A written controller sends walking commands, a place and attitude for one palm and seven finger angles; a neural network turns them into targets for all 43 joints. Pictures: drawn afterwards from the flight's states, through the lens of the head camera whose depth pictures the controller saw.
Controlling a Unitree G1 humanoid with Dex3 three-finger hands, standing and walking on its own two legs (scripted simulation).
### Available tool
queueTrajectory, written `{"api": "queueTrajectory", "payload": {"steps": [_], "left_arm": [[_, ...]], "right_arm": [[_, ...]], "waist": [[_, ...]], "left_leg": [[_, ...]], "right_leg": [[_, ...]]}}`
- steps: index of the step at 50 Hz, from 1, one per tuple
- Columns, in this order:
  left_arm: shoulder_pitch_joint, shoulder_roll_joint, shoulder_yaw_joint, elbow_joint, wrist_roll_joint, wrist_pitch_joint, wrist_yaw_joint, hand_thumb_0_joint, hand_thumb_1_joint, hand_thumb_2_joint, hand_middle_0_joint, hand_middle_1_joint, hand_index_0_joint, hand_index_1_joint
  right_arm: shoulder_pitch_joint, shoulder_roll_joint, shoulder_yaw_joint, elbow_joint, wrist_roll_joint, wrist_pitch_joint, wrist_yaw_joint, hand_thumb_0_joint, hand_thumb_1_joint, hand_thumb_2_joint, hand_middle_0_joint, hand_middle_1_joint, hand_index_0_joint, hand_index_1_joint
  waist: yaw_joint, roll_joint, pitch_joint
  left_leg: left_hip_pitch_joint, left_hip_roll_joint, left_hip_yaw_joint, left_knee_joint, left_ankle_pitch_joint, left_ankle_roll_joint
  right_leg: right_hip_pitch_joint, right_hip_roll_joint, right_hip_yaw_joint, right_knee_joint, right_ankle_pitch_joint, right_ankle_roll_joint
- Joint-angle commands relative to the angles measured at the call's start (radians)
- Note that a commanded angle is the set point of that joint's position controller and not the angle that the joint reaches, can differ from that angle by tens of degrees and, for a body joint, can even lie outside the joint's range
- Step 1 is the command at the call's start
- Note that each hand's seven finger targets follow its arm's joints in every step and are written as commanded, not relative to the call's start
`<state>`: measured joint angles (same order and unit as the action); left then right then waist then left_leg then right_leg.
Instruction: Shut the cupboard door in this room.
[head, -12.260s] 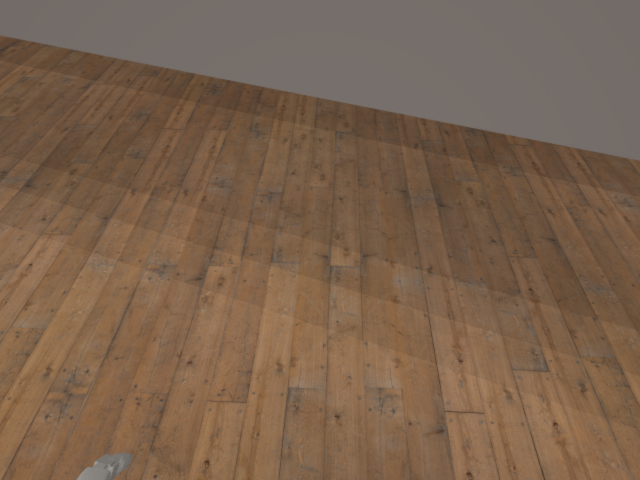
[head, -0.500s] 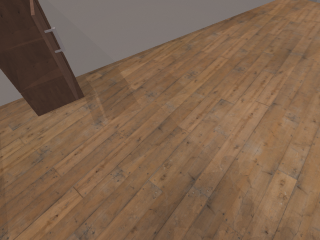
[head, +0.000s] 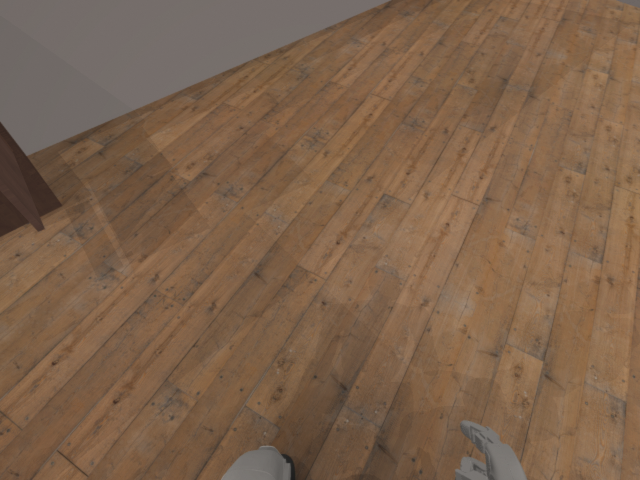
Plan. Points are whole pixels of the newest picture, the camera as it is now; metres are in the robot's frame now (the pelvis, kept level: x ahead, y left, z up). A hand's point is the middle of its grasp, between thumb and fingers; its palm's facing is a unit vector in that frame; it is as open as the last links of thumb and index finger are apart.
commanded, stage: walk around to get in front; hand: left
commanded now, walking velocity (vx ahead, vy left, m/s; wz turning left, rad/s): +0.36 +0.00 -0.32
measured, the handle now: out of the picture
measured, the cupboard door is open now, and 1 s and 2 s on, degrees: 84 84 84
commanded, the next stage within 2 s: none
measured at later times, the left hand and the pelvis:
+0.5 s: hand (279, 310) +0.38 +0.12 -0.14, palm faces -0.28 -0.94 -0.17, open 7.4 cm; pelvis +0.21 -0.01 +0.01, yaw -12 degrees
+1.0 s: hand (295, 299) +0.41 +0.10 -0.15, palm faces -0.10 -0.97 -0.20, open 7.3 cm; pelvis +0.41 -0.09 +0.02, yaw -11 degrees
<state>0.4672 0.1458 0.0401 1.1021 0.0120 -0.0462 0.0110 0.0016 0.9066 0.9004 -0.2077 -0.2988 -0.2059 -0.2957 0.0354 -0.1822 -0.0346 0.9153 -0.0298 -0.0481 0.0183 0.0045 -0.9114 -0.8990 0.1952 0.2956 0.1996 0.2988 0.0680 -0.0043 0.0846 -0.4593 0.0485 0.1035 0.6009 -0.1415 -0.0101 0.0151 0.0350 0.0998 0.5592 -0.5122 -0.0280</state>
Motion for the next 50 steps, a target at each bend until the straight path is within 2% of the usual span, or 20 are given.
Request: {"api": "queueTrajectory", "payload": {"steps": [1,2,4,7,9,14,17,22,24,26,27,28,29,30,32,35,37,41,48,50], "left_arm": [[-0.027,0.126,0.030,-0.111,-0.009,-0.028,0.001,0.000,0.900,0.900,-0.200,-0.300,-0.200,-0.300],[-0.073,0.112,0.025,-0.120,-0.005,-0.016,-0.004,0.000,0.900,0.900,-0.200,-0.300,-0.200,-0.300],[-0.154,0.103,0.035,-0.122,0.014,-0.002,-0.026,0.000,0.900,0.900,-0.200,-0.300,-0.200,-0.300],[-0.098,0.046,0.030,-0.105,0.019,0.031,-0.034,0.000,0.900,0.900,-0.200,-0.300,-0.200,-0.300],[-0.114,0.049,0.035,-0.113,0.022,0.048,-0.034,0.000,0.900,0.900,-0.200,-0.300,-0.200,-0.300],[-0.250,0.058,0.036,-0.160,0.024,0.058,-0.041,0.000,0.900,0.900,-0.200,-0.300,-0.200,-0.300],[-0.375,0.058,0.025,-0.197,0.023,0.048,-0.047,0.000,0.900,0.900,-0.200,-0.300,-0.200,-0.300],[-0.498,0.047,0.006,-0.226,0.014,0.028,-0.046,0.000,0.900,0.900,-0.200,-0.300,-0.200,-0.300],[-0.442,0.054,0.009,-0.207,0.015,0.019,-0.042,0.000,0.900,0.900,-0.200,-0.300,-0.200,-0.300],[-0.202,0.096,0.023,-0.128,0.018,0.001,-0.035,0.000,0.900,0.900,-0.200,-0.300,-0.200,-0.300],[-0.056,0.179,0.043,-0.079,0.025,-0.012,-0.023,0.000,0.900,0.900,-0.200,-0.300,-0.200,-0.300],[0.077,0.287,0.076,-0.040,0.017,-0.019,-0.008,0.000,0.900,0.900,-0.200,-0.300,-0.200,-0.300],[0.058,0.319,0.077,-0.035,-0.005,-0.014,-0.001,0.000,0.900,0.900,-0.200,-0.300,-0.200,-0.300],[-0.044,0.287,0.072,-0.052,-0.007,-0.013,0.001,0.000,0.900,0.900,-0.200,-0.300,-0.200,-0.300],[-0.177,0.188,0.044,-0.083,-0.010,-0.017,0.001,0.000,0.900,0.900,-0.200,-0.300,-0.200,-0.300],[-0.218,0.110,0.018,-0.074,0.001,-0.034,0.002,0.000,0.900,0.900,-0.200,-0.300,-0.200,-0.300],[-0.193,0.084,0.026,-0.079,0.011,-0.045,0.006,0.000,0.900,0.900,-0.200,-0.300,-0.200,-0.300],[-0.157,0.114,0.023,-0.061,0.005,-0.054,0.002,0.000,0.900,0.900,-0.200,-0.300,-0.200,-0.300],[-0.037,0.146,0.016,-0.005,0.009,-0.052,0.004,0.000,0.900,0.900,-0.200,-0.300,-0.200,-0.300],[-0.023,0.160,0.018,0.008,0.011,-0.048,0.007,0.000,0.900,0.900,-0.200,-0.300,-0.200,-0.300]], "right_arm": [[0.420,-0.284,-0.063,0.060,0.007,-0.011,-0.030,0.000,-0.900,-0.900,0.200,0.300,0.200,0.300],[0.327,-0.238,-0.058,0.037,0.007,-0.014,-0.032,0.000,-0.900,-0.900,0.200,0.300,0.200,0.300],[0.255,-0.125,-0.028,0.034,0.001,-0.026,-0.032,0.000,-0.900,-0.900,0.200,0.300,0.200,0.300],[0.265,-0.082,-0.021,0.063,0.004,-0.047,-0.035,0.000,-0.900,-0.900,0.200,0.300,0.200,0.300],[0.284,-0.081,-0.021,0.071,0.009,-0.051,-0.036,0.000,-0.900,-0.900,0.200,0.300,0.200,0.300],[0.372,-0.079,-0.026,0.106,0.010,-0.056,-0.039,0.000,-0.900,-0.900,0.200,0.300,0.200,0.300],[0.450,-0.084,-0.029,0.140,0.004,-0.057,-0.041,0.000,-0.900,-0.900,0.200,0.300,0.200,0.300],[0.529,-0.106,-0.028,0.186,-0.004,-0.042,-0.039,0.000,-0.900,-0.900,0.200,0.300,0.200,0.300],[0.527,-0.114,-0.026,0.194,-0.001,-0.037,-0.041,0.000,-0.900,-0.900,0.200,0.300,0.200,0.300],[0.485,-0.135,-0.029,0.190,0.010,-0.034,-0.040,0.000,-0.900,-0.900,0.200,0.300,0.200,0.300],[0.482,-0.111,-0.025,0.182,0.018,-0.034,-0.028,0.000,-0.900,-0.900,0.200,0.300,0.200,0.300],[0.493,-0.044,-0.011,0.148,0.027,-0.038,-0.024,0.000,-0.900,-0.900,0.200,0.300,0.200,0.300],[0.429,-0.059,-0.014,0.123,0.033,-0.027,-0.029,0.000,-0.900,-0.900,0.200,0.300,0.200,0.300],[0.397,-0.058,-0.022,0.135,0.030,-0.019,-0.026,0.000,-0.900,-0.900,0.200,0.300,0.200,0.300],[0.339,-0.034,-0.027,0.128,0.016,-0.007,-0.023,0.000,-0.900,-0.900,0.200,0.300,0.200,0.300],[0.413,0.018,-0.023,0.159,0.003,0.025,-0.018,0.000,-0.900,-0.900,0.200,0.300,0.200,0.300],[0.422,0.028,-0.031,0.149,-0.002,0.030,-0.014,0.000,-0.900,-0.900,0.200,0.300,0.200,0.300],[0.276,-0.003,-0.030,0.090,-0.001,0.026,-0.001,0.000,-0.900,-0.900,0.200,0.300,0.200,0.300],[0.030,-0.024,-0.016,0.013,0.002,0.009,0.019,0.000,-0.900,-0.900,0.200,0.300,0.200,0.300],[0.006,-0.035,-0.013,0.005,0.003,0.003,0.019,0.000,-0.900,-0.900,0.200,0.300,0.200,0.300]], "waist": [[-0.175,0.203,-0.320],[-0.142,0.199,-0.199],[-0.102,0.118,-0.022],[-0.042,0.093,-0.030],[-0.034,0.112,-0.023],[-0.056,0.086,0.005],[-0.095,0.065,0.026],[-0.145,0.115,0.040],[-0.114,0.139,0.008],[0.000,0.121,-0.126],[0.062,0.009,-0.219],[0.087,-0.212,-0.340],[0.069,-0.156,-0.318],[0.037,-0.123,-0.240],[-0.023,0.011,-0.052],[-0.098,-0.048,-0.017],[-0.105,-0.094,-0.039],[-0.078,-0.119,-0.019],[-0.014,-0.079,0.036],[-0.014,-0.070,0.028]], "left_leg": [[0.675,0.479,-0.569,-0.241,0.135,0.201],[0.525,0.456,-0.522,-0.310,-0.077,0.196],[0.281,0.353,-0.365,-0.370,-0.114,0.136],[0.203,0.272,-0.148,-0.373,0.029,0.091],[0.191,0.251,-0.096,-0.406,0.014,0.084],[0.326,0.255,-0.042,-0.413,0.108,0.101],[0.434,0.273,-0.028,-0.397,0.215,0.127],[0.492,0.283,0.037,-0.335,0.398,0.123],[0.496,0.280,0.070,-0.255,0.615,0.113],[0.469,0.236,0.124,0.006,0.719,0.063],[0.237,0.199,0.141,0.247,0.481,0.028],[-0.059,0.030,0.144,0.551,-0.288,-0.021],[-0.148,0.013,0.004,0.734,-0.447,-0.006],[-0.149,0.064,-0.067,0.784,-0.350,0.005],[-0.144,0.125,-0.099,0.730,-0.211,0.005],[-0.043,0.122,-0.070,0.605,-0.128,-0.016],[-0.049,0.124,-0.059,0.538,-0.102,-0.028],[-0.151,0.131,-0.051,0.394,-0.046,-0.046],[-0.160,0.093,0.002,0.110,-0.038,-0.026],[-0.123,0.078,0.020,0.058,-0.066,-0.010]], "right_leg": [[-0.573,-0.031,-0.018,0.812,-0.054,-0.020],[-0.626,-0.079,-0.036,0.857,0.015,-0.009],[-0.604,-0.137,-0.052,0.803,0.148,0.000],[-0.546,-0.140,-0.084,0.747,0.242,0.014],[-0.588,-0.148,-0.081,0.747,0.313,0.026],[-0.757,-0.168,-0.090,0.655,0.398,0.052],[-0.793,-0.175,-0.136,0.465,0.383,0.051],[-0.638,-0.125,-0.228,0.142,0.289,0.012],[-0.514,-0.076,-0.264,0.079,0.260,-0.016],[-0.213,-0.030,-0.293,-0.052,0.360,-0.041],[0.088,-0.149,-0.159,-0.056,0.422,-0.085],[0.331,-0.441,0.289,-0.110,0.578,-0.198],[0.291,-0.505,0.387,-0.200,0.629,-0.256],[0.153,-0.472,0.304,-0.233,0.459,-0.226],[-0.123,-0.409,0.182,-0.304,0.327,-0.162],[-0.298,-0.308,-0.011,-0.355,0.361,-0.105],[-0.287,-0.288,-0.053,-0.358,0.392,-0.111],[-0.181,-0.291,-0.070,-0.363,0.462,-0.129],[-0.026,-0.311,-0.068,-0.329,0.636,-0.125],[0.019,-0.318,-0.074,-0.297,0.713,-0.121]]}}
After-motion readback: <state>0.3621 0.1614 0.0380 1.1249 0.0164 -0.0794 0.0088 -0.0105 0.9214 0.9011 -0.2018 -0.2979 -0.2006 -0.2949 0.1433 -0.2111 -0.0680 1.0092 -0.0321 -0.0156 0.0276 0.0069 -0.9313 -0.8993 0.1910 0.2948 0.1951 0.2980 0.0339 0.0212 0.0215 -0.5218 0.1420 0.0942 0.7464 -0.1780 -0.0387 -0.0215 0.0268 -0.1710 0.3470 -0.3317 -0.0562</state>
